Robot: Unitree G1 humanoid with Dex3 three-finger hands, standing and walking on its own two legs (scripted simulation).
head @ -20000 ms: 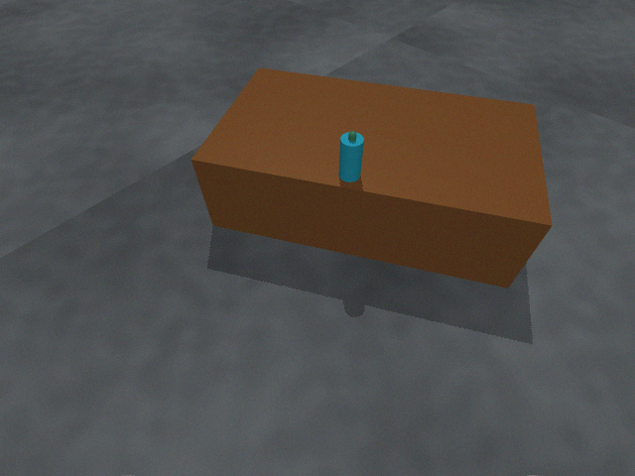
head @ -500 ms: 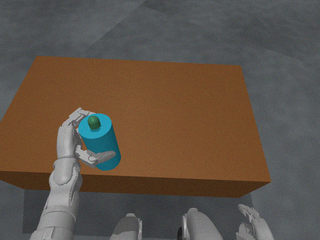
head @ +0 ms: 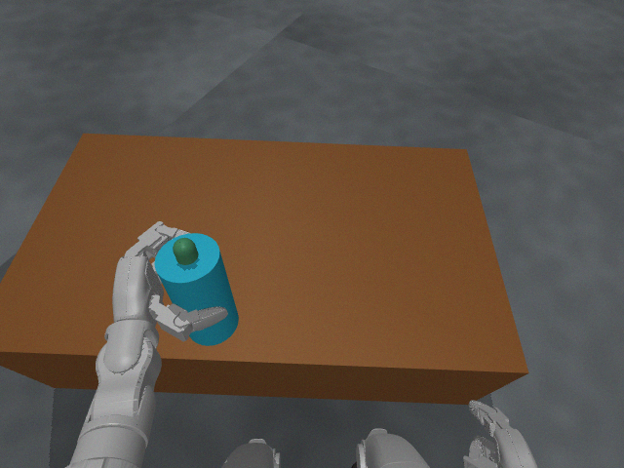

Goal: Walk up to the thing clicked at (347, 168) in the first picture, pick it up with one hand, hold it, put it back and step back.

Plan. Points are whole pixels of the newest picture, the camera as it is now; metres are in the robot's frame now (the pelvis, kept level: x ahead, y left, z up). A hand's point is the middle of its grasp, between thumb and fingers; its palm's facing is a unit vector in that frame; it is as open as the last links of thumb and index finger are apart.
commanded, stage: hold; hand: left
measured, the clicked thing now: (199, 287) +0.32 +0.15 +0.02
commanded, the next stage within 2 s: none
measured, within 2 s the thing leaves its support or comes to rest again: neither
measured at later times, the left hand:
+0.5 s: hand (185, 284) +0.32 +0.16 +0.04, palm faces +0.09 -1.00 -0.04, open 11.1 cm
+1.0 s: hand (177, 294) +0.30 +0.17 +0.05, palm faces +0.10 -0.99 -0.04, open 11.1 cm
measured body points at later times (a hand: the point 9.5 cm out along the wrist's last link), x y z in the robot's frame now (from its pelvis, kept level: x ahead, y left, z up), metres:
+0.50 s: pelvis +0.00 +0.00 +0.01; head +0.03 +0.01 +0.46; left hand +0.31 +0.22 +0.04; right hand +0.12 -0.25 -0.10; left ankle -0.01 +0.11 -0.69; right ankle +0.03 -0.13 -0.69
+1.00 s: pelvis -0.01 +0.00 +0.01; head +0.02 +0.01 +0.46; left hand +0.29 +0.22 +0.05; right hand +0.12 -0.24 -0.09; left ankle -0.01 +0.11 -0.69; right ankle +0.03 -0.13 -0.69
